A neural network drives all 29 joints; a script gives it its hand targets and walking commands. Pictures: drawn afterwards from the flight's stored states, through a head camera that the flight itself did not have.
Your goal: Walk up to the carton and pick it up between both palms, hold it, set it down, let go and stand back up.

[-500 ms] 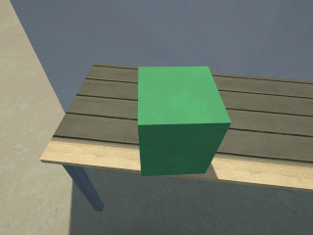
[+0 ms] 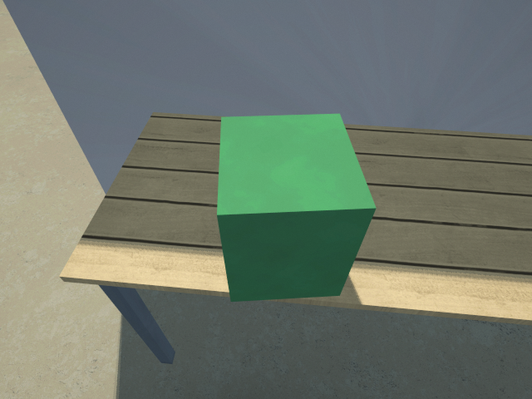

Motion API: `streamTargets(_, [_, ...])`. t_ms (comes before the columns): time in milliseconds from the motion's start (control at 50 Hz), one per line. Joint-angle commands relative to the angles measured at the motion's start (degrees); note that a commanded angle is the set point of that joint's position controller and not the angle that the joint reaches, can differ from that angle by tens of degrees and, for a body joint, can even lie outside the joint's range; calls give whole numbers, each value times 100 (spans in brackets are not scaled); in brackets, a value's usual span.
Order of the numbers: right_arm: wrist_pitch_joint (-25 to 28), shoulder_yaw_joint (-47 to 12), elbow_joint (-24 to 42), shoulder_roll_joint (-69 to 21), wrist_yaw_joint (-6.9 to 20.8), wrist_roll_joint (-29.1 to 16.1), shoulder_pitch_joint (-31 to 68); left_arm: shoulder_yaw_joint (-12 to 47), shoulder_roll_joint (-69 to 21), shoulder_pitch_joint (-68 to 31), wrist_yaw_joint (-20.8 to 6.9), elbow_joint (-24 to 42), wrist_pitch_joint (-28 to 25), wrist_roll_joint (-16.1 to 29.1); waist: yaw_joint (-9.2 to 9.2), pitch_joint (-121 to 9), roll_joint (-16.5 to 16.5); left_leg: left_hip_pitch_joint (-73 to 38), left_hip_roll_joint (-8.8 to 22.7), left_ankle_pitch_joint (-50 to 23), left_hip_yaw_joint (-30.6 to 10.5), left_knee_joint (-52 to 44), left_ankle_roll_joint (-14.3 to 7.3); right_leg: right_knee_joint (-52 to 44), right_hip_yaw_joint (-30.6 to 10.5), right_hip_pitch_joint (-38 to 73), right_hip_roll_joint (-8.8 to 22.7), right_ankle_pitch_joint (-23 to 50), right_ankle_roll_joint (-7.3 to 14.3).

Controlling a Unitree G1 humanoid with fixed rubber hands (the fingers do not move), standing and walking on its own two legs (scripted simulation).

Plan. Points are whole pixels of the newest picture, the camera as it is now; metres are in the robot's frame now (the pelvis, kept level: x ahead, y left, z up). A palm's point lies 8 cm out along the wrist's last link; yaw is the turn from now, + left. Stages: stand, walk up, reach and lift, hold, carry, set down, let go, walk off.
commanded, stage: stand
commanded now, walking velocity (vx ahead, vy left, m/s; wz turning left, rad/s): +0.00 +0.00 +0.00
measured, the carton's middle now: (283, 210) +0.41 -0.01 +0.04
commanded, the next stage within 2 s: none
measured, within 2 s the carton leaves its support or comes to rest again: neither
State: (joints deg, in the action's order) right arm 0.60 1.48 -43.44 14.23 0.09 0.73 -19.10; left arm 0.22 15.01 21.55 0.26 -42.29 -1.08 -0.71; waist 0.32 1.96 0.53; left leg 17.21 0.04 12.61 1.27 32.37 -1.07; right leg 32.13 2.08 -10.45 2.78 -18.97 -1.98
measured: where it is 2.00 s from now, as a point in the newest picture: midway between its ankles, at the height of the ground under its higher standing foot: outside the picture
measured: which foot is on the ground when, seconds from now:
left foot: down 0.00-1.00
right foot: down 0.00-1.00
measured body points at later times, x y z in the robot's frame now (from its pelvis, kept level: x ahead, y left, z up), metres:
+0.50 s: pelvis +0.01 -0.01 +0.00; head +0.01 -0.01 +0.45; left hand +0.08 +0.25 -0.12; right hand +0.08 -0.27 -0.12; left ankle +0.05 +0.11 -0.73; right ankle -0.02 -0.14 -0.73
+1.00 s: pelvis +0.02 -0.02 +0.00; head +0.03 -0.02 +0.45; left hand +0.07 +0.25 -0.13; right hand +0.08 -0.27 -0.13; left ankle +0.05 +0.11 -0.73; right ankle -0.02 -0.14 -0.73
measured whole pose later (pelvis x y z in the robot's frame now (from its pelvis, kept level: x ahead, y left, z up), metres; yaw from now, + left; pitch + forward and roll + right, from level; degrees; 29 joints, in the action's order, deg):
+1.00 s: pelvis +0.02 -0.02 +0.00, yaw +0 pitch -2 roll +0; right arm 0.5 0.5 -47.7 13.9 -0.8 0.7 -17.4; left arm 0.1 15.0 19.2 0.7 -45.7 -0.7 -0.2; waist 0.1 3.5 0.5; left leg 16.1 1.2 13.1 0.2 30.9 0.4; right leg 29.6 3.1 -8.6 1.4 -19.2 -0.6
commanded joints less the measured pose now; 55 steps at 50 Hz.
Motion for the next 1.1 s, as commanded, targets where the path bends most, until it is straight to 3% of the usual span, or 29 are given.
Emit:
streamTargets(0, [90, 170, 363, 773, -35, 0, -160, -207, 750, 224, 22, 315, -83, 13, -7, 299, 4, -119, 497, 188, -842, -913, -118, -835, -436, -591, 251, -78, 319])
streamTargets(20, [90, 156, 357, 761, -37, 11, -172, -208, 790, 239, 23, 278, -84, 8, 3, 210, -111, -171, 503, 82, -814, -852, -134, -866, -454, -550, 271, -46, 315])
streamTargets(80, [74, 158, 319, 764, -39, 0, -188, -218, 802, 252, 36, 280, -82, 19, -30, 306, 43, -154, 457, -168, -735, -794, -123, -919, -489, -579, 286, 108, 307])
streamTargets(100, [76, 150, 331, 744, -42, 11, -189, -209, 791, 258, 33, 268, -77, 25, -40, 293, -73, -191, 487, -339, -722, -712, -136, -916, -477, -544, 305, 198, 310])
streamTargets(220, [69, 146, 278, 767, -52, 0, -148, -206, 770, 160, 39, 265, -53, 26, -38, 200, -28, -264, 501, -224, -741, -753, -114, -927, -483, -573, 299, 99, 335])
streamTargets(260, [80, 126, 273, 751, -45, -24, -176, -185, 785, 136, 38, 277, -54, 24, 24, 113, -167, -324, 517, -329, -707, -725, -89, -929, -478, -545, 295, 207, 330])
streamTargets(500, [75, 73, 179, 757, -62, -31, -79, -164, 794, 144, 46, 208, -46, 36, -8, 188, 17, -330, 532, -677, -642, -709, -78, -960, -471, -454, 304, 456, 317])
streamTargets(600, [75, 63, 147, 768, -69, -33, -39, -160, 789, 117, 46, 191, -45, 40, -10, 170, 3, -368, 536, -730, -631, -709, -73, -987, -463, -425, 302, 501, 317])
streamTargets(660, [38, 83, 86, 808, -85, -13, -50, -213, 749, 102, 41, 106, -11, 28, -25, 452, 99, -127, 510, -303, -675, -808, -59, -1034, -465, -498, 277, 240, 313])
streamTargets(700, [48, 77, 64, 767, -95, -7, -77, -186, 780, 117, 38, 107, -20, 50, -16, 332, -77, -287, 505, -369, -687, -778, -66, -1024, -448, -482, 283, 297, 329])
streamTargets(760, [49, 82, 26, 752, -100, -6, -51, -203, 753, 55, 41, 57, -31, 35, 8, 303, -45, -215, 480, -350, -657, -755, -18, -1079, -478, -448, 289, 286, 377])
streamTargets(940, [80, 102, -111, 720, -130, 1, -78, -213, 731, 86, 80, -67, -35, 53, -41, -177, 21, -531, 532, -1170, -678, -599, -93, -939, -403, -91, 318, 1057, 341])
streamTargets(1080, [65, 61, -174, 736, -125, -49, -42, -177, 728, 57, 83, -88, -3, 37, -23, 33, -27, -479, 568, -1199, -638, -683, -72, -1010, -374, -172, 323, 859, 315])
